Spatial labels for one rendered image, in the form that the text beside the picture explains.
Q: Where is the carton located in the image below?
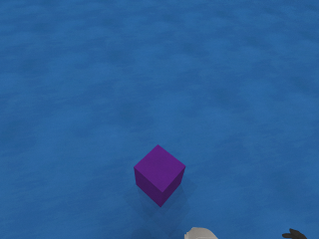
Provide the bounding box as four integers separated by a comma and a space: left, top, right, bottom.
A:
134, 145, 185, 207

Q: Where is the right robot hand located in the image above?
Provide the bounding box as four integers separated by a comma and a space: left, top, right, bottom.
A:
282, 228, 307, 239

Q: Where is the right robot thigh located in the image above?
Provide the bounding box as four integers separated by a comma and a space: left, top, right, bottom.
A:
183, 227, 218, 239

